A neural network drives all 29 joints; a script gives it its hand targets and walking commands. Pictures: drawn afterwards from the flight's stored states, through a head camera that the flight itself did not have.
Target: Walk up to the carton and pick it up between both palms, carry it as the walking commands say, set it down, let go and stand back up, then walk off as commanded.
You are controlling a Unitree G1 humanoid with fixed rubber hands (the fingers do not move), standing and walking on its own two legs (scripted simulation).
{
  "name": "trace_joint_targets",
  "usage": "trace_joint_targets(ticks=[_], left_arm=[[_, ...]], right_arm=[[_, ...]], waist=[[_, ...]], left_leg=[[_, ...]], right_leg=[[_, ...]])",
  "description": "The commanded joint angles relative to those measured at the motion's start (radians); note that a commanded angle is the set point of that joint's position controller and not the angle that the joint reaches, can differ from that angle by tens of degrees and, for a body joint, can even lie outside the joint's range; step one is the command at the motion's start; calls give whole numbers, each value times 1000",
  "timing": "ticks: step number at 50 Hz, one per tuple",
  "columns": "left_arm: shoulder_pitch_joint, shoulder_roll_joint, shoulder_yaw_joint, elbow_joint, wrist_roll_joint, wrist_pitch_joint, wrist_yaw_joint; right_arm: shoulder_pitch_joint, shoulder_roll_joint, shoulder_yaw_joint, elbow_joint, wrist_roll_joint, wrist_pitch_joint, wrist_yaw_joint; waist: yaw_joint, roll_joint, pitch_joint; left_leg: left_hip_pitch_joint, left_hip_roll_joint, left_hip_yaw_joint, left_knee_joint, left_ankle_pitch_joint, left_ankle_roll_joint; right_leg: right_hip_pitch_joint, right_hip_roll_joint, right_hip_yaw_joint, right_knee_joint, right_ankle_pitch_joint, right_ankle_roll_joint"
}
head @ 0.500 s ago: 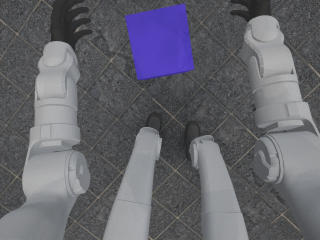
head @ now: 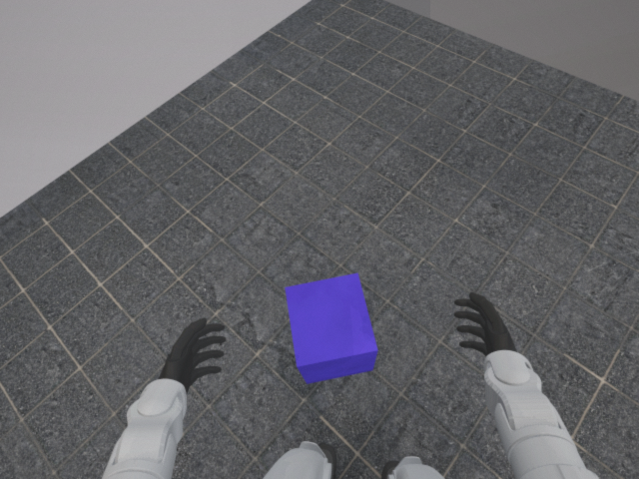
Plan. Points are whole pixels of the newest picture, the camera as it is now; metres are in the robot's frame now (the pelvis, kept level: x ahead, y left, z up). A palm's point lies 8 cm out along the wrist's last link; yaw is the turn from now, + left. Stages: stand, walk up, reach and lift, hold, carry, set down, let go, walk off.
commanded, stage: let go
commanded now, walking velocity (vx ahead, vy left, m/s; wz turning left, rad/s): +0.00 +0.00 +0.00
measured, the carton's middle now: (331, 331) +0.46 +0.08 -0.63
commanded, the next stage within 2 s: stand in 0.76 s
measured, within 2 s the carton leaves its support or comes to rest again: neither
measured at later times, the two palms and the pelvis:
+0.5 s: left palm (191, 405) +0.20 +0.21 -0.05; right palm (593, 437) +0.20 -0.25 -0.05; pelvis +0.05 -0.02 +0.02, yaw +1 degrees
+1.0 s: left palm (150, 445) +0.15 +0.27 -0.09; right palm (571, 475) +0.16 -0.24 -0.09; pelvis +0.08 +0.01 +0.01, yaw +4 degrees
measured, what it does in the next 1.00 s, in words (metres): shifts its weight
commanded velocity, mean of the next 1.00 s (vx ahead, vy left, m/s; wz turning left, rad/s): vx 0.00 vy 0.00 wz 0.00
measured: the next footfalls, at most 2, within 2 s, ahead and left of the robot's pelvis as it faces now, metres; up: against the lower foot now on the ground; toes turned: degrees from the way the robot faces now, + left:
none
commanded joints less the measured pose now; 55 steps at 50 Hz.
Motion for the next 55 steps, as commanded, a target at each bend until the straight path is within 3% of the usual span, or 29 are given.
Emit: trace_joint_targets(ticks=[1,10,13,16,23,32,37,38,39,40,41,43,48,52,55], left_arm=[[23,108,13,-196,19,-46,21],[194,137,4,-297,45,-84,46],[245,136,-15,-301,38,-86,48],[288,144,-16,-293,26,-85,51],[341,151,-10,-250,11,-43,46],[328,155,-5,-237,25,22,84],[309,143,-30,-248,11,58,107],[370,191,-3,-108,47,-51,131],[420,205,-8,-100,75,-98,144],[416,195,-15,-77,69,-120,146],[401,166,-32,-73,66,-145,149],[389,162,-37,-42,65,-174,156],[430,177,-35,12,47,-191,159],[466,181,-40,51,40,-185,163],[492,179,-42,72,36,-178,168]], right_arm=[[1,-111,-9,-152,8,-58,28],[236,-137,45,-284,77,-110,90],[301,-158,51,-307,96,-115,107],[352,-175,61,-328,104,-115,115],[413,-198,83,-326,112,-79,119],[432,-208,91,-271,128,-89,103],[433,-212,88,-251,127,-100,93],[609,-273,70,-77,85,-140,74],[635,-332,71,-48,70,-162,58],[596,-314,72,-47,70,-173,55],[518,-280,80,-63,67,-188,58],[506,-240,93,-50,73,-206,64],[570,-238,102,28,93,-228,74],[621,-249,100,68,95,-221,68],[632,-255,98,83,92,-216,62]], waist=[[-31,-26,-278],[-57,-31,-135],[-71,-12,-118],[-79,-30,-118],[-91,-64,-51],[-99,-37,-96],[-120,-27,-98],[-101,-78,-284],[-101,-35,-183],[-105,-32,-125],[-87,-15,-114],[-97,22,-76],[-94,3,-118],[-89,-23,-124],[-87,-10,-119]], left_leg=[[355,59,11,-166,-15,-38],[504,30,18,-189,61,-14],[538,26,10,-191,118,-19],[558,20,3,-193,165,-19],[517,9,-3,-208,187,-19],[529,8,-16,-174,335,-57],[553,23,-25,-150,380,-71],[433,111,-126,-181,271,-42],[362,118,-140,-207,111,-36],[326,110,-144,-215,25,-34],[313,113,-160,-202,28,-17],[236,104,-174,-185,106,-1],[240,108,-209,-141,290,25],[243,99,-225,-128,294,33],[246,96,-225,-123,302,40]], right_leg=[[228,-25,-47,-177,-73,2],[375,-62,1,-298,38,-3],[411,-69,5,-305,139,-2],[449,-70,7,-297,250,4],[508,-73,7,-278,380,11],[545,-67,-6,-223,544,14],[499,-47,-18,-220,463,17],[589,-79,-58,-192,78,-15],[518,-109,-5,-217,-57,-23],[458,-121,17,-215,-97,-26],[431,-132,50,-203,-67,-32],[418,-153,81,-187,-16,-50],[414,-156,56,-151,128,-53],[407,-144,36,-135,140,-45],[393,-141,21,-135,135,-41]])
